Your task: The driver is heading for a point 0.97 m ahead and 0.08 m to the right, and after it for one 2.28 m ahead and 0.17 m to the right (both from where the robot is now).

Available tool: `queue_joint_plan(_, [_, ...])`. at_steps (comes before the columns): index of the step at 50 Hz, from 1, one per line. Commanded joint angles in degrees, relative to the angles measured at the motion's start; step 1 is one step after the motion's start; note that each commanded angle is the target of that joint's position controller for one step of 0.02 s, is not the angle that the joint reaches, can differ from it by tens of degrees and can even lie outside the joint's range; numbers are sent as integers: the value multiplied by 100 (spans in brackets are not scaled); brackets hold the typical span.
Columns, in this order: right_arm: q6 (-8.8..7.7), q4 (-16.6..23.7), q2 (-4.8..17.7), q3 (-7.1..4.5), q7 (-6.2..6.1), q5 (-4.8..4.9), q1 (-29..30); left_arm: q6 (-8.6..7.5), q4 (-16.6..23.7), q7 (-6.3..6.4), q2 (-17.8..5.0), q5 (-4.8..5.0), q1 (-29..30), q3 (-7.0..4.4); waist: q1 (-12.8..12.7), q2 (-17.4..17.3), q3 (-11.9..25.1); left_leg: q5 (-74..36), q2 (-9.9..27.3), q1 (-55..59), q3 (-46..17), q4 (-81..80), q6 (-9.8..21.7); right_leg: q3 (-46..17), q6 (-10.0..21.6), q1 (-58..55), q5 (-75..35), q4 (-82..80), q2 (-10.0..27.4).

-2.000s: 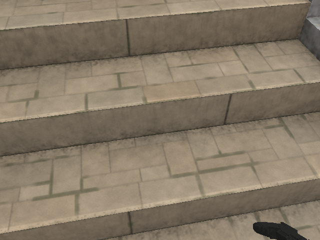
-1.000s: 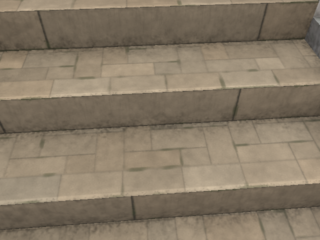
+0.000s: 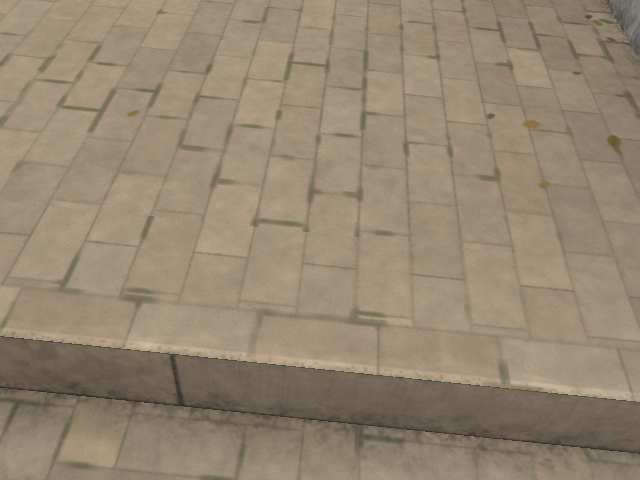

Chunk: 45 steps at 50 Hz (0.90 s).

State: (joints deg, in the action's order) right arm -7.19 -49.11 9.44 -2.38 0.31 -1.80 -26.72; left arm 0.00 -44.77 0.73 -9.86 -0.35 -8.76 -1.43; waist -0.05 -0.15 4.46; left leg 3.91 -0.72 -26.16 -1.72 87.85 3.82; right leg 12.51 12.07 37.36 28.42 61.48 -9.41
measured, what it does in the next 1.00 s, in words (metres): climbs: left foot 0.17 m higher, then right foot 0.17 m higher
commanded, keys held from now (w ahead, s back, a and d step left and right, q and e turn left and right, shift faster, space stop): w+e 0.28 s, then w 0.50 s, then w+q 0.22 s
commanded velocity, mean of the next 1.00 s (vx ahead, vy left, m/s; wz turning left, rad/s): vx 0.50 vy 0.00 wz -0.22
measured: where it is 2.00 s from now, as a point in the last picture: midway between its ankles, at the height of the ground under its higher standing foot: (437, 195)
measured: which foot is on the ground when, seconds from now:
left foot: up 0.00-0.34, down 0.36-0.90, up 0.92-1.00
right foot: down 0.00-0.38, up 0.40-0.84, down 0.86-1.00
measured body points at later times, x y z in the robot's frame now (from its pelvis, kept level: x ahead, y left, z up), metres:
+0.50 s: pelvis +0.30 +0.02 +0.19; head +0.29 +0.01 +0.64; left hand +0.45 +0.24 +0.08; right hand +0.38 -0.24 +0.07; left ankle +0.37 +0.10 -0.48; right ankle +0.18 -0.07 -0.31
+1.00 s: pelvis +0.58 -0.15 +0.33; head +0.58 -0.15 +0.78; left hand +0.79 +0.03 +0.23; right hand +0.57 -0.40 +0.20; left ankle +0.49 +0.03 -0.21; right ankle +0.63 -0.24 -0.31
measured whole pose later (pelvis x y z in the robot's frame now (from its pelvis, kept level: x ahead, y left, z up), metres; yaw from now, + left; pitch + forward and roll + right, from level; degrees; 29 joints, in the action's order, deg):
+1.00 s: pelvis +0.58 -0.15 +0.33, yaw -11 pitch +2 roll -1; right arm -6.1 -47.2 10.6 -5.6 0.9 -0.9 -21.7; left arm -1.7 -41.1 -1.1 -8.8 -1.2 -8.3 -2.7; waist 2.0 -0.8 1.2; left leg 1.8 1.9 -31.2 -6.2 92.8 4.1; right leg 11.3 4.8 40.4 27.5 66.9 4.7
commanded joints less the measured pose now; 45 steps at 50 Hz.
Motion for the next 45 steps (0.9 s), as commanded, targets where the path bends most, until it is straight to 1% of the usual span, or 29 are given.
queue_joint_plan(1, [-84,1536,-94,109,-11,-162,1119,-280,-387,-4,-189,-33,-461,-212,192,-745,-637,213,23,-3445,-454,3767,172,-4737,609,-1509,4,-4157,1744])
queue_joint_plan(2, [62,1545,-223,203,-92,-89,1054,-339,-598,-34,89,-99,-532,-130,384,-818,-910,448,74,-3611,-353,3898,181,-3955,392,-1094,-517,-4030,1466])
queue_joint_plan(3, [197,1595,-432,310,-169,-83,998,-387,-716,-90,65,-99,-698,-141,510,-829,-951,487,260,-3755,-391,3707,250,-3346,172,-1028,-1103,-3906,1292])
queue_joint_plan(5, [377,1611,-335,359,-217,-61,1149,-513,-781,-142,-112,-61,-820,-131,565,-749,-1259,658,494,-4051,-251,2658,146,-2847,-275,-765,-1310,-3937,1072])
queue_joint_plan(9, [365,2387,-606,541,-342,-68,2733,-711,-930,-124,-620,-100,-1879,-165,-67,568,-856,1771,371,-5581,518,3652,52,-3257,-170,-2027,-2988,-4301,1281])
queue_joint_plan(11, [341,2710,-627,642,-271,-185,3517,-682,-1120,1,-588,19,-2387,-177,-302,468,-757,1731,507,-5539,524,2634,121,-3295,-147,-2355,-2384,-4536,1140])
queue_joint_plan(12, [363,2762,-411,629,-158,-148,3742,-623,-998,56,-640,60,-2519,-192,-534,289,-595,1688,393,-4930,972,1578,12,-3240,103,-2431,-3144,-5071,1189])
queue_joint_plan(13, [397,2955,-634,693,-136,-191,4100,-569,-998,163,-629,89,-2618,-244,-624,288,-364,1827,503,-4065,751,773,98,-3369,185,-2461,-3971,-5492,1416])
queue_joint_plan(15, [383,2542,-779,691,-85,3,3160,-511,-622,299,-744,62,-1885,-294,69,430,594,2156,-31,-962,1188,-1130,372,-2299,-39,-2119,-8493,-4986,1418])
queue_joint_plan(16, [421,2370,-336,503,-143,179,2479,-569,-470,275,-1044,91,-1972,-377,358,693,1298,2007,-334,268,1229,-1496,378,-2437,-49,-2337,-10194,-4346,1473])
queue_joint_plan(17, [472,1939,105,279,-178,251,1478,-635,-374,246,-1330,176,-1497,-452,1031,798,2109,1696,-341,1290,940,-1587,395,-2362,-62,-2602,-11465,-3419,1572])
queue_joint_plan(18, [401,1647,600,118,-149,141,671,-823,-92,14,-1533,301,-1104,-552,1322,525,2143,1226,-251,1607,758,-3213,420,-2351,-136,-2966,-11194,-2163,1474])
queue_joint_plan(19, [310,1381,1088,-107,-181,-107,223,-981,15,-171,-893,287,-1306,-456,1225,-476,2142,1807,1022,2780,-1923,-4389,1207,-2437,-419,-1413,-7771,-22,868])
queue_joint_plan(20, [527,1157,1424,-289,-306,19,438,-928,137,-361,-632,26,-1576,-451,967,-1940,2158,1111,2071,2595,-4944,-6484,1904,-1936,-817,-452,-1854,2738,-205])
queue_joint_plan(21, [567,1078,874,-230,-306,127,1183,-823,437,-418,-349,-297,-1475,-408,389,-883,1545,3016,1905,1854,-5122,-6451,1808,-2357,-725,325,-1966,3963,257])
queue_joint_plan(22, [520,729,429,-136,-297,108,1397,-741,662,-365,7,-362,-911,-284,316,-177,304,4072,1769,1064,-4455,-6282,1661,-2082,-594,1281,-2063,4755,367])
queue_joint_plan(23, [398,363,55,-52,-243,0,1200,-758,929,-303,344,-380,-609,-124,216,243,-153,3984,1713,727,-3744,-6320,1397,-2136,-380,1946,-1971,5478,423])
queue_joint_plan(25, [134,-336,-437,57,-153,-146,894,-561,1155,-169,688,-190,-469,76,-154,269,-558,2490,1486,316,-2261,-6478,912,-2425,-229,2436,-1680,6203,474])
queue_joint_plan(26, [57,-559,-457,56,-90,-100,777,-452,1253,-114,870,-123,-467,148,-309,21,-678,1762,1477,285,-1816,-6644,794,-2538,-190,2786,-1564,6703,491])
queue_joint_plan(30, [-110,-539,25,35,14,16,1325,-237,1437,-62,298,-77,-95,76,-699,155,-1061,913,1087,-636,-98,-7304,557,-2000,-512,2400,-1936,4492,827])
queue_joint_plan(32, [-263,-759,433,-49,-3,25,615,-191,1636,44,464,-128,471,104,-410,-369,-901,387,1342,417,-362,-7656,935,-1365,-512,3361,-1374,5687,1022])
queue_joint_plan(34, [-284,-920,610,-117,-44,21,2,-207,2054,83,612,-138,1417,183,-48,-370,-882,1401,1573,1713,-626,-7947,903,-1253,-414,4651,-604,6151,1368])
queue_joint_plan(36, [-137,-1054,475,-125,-168,15,-560,-227,2609,16,757,-144,2506,339,266,-382,-1008,1903,1470,2363,-596,-8392,693,-1108,-412,5016,-128,4987,1734])
queue_joint_plan(38, [-25,-948,521,-129,-277,7,-644,-193,2674,-152,594,-136,2478,377,369,-332,-736,1128,1377,2383,-127,-9082,799,-736,-433,3819,-419,3284,1900])
queue_joint_plan(40, [48,-712,402,-92,-316,232,-295,-106,2439,-330,851,62,2079,402,226,-273,-354,-417,1271,1368,346,-9540,865,-177,-222,869,-586,1404,1628])
queue_joint_plan(42, [-25,-537,1249,-262,-141,176,-350,-33,1857,-201,347,105,428,44,-407,-638,920,-6584,1615,2276,539,-7409,886,181,-201,-982,218,1139,775])
queue_joint_plan(43, [-69,-453,1635,-367,-11,275,-200,-17,1662,-116,27,79,-520,-78,-932,-869,1563,-7535,1650,2542,527,-6057,680,-164,-127,-1940,-11,342,606])
queue_joint_plan(44, [-153,-260,1530,-386,179,451,-65,-103,1477,-5,-376,-12,-1131,-243,-1201,-832,1941,-6664,1172,1263,344,-4364,365,-1743,17,-3134,345,-268,1287])
queue_joint_plan(45, [-205,184,960,-353,350,462,63,-126,1296,-24,-1164,-164,-1601,-491,-1202,638,2357,-2649,192,-166,-12,-2114,64,-4863,366,-3823,2304,-2372,2641])
Keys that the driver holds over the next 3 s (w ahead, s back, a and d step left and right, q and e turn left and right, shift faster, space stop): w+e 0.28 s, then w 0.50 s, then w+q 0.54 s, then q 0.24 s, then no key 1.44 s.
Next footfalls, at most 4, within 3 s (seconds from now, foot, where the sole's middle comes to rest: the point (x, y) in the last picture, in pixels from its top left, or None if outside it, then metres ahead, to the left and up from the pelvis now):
0.36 left None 0.41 0.10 -0.52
0.86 right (477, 322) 0.67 -0.26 -0.35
1.42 left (392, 197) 0.98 -0.14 -0.35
1.96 right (462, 164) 1.10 -0.30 -0.35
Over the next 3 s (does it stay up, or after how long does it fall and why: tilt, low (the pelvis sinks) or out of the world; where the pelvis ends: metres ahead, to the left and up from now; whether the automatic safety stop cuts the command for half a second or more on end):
stays up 1.01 -0.24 0.43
